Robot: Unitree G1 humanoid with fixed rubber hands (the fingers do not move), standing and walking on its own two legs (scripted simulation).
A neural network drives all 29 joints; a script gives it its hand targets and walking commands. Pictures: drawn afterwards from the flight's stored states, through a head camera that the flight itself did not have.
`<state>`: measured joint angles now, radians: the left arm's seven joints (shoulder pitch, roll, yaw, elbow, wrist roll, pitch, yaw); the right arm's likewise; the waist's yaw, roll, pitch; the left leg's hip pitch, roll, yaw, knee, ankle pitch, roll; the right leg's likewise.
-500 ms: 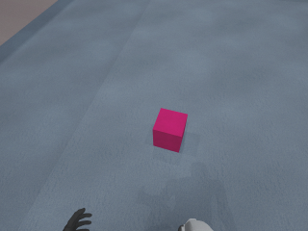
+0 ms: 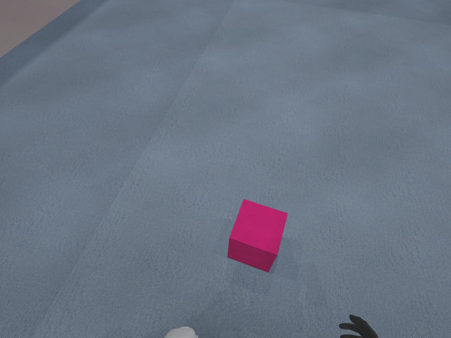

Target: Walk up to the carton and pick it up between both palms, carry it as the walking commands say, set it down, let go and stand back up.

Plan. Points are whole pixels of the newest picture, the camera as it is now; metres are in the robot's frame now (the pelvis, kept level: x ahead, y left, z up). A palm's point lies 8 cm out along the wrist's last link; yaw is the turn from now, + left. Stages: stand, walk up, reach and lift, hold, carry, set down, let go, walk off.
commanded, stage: walk up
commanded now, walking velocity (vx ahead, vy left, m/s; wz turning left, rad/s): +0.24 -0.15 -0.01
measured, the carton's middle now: (256, 236) +0.56 -0.11 -0.65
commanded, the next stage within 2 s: none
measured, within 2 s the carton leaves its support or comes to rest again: neither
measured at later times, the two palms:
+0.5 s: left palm (124, 308) +0.17 +0.22 -0.11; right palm (398, 328) +0.16 -0.30 -0.12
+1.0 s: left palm out of the picture +0.12 +0.20 -0.11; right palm out of the picture +0.12 -0.32 -0.12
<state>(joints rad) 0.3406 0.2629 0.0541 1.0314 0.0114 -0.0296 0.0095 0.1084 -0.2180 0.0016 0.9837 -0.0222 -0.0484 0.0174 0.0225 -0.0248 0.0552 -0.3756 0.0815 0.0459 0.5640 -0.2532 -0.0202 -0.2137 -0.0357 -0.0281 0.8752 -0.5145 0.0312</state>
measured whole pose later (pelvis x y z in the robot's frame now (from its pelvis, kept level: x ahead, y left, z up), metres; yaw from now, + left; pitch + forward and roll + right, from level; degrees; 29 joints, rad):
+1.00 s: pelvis +0.07 -0.06 +0.01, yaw -1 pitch +0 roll +1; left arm 0.20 0.26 0.04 0.99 0.01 0.02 0.01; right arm 0.18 -0.26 0.00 0.99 -0.02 0.05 -0.02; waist -0.01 -0.01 0.06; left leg -0.32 0.09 0.05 0.65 -0.39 -0.05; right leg -0.27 -0.03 -0.03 0.50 -0.24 -0.01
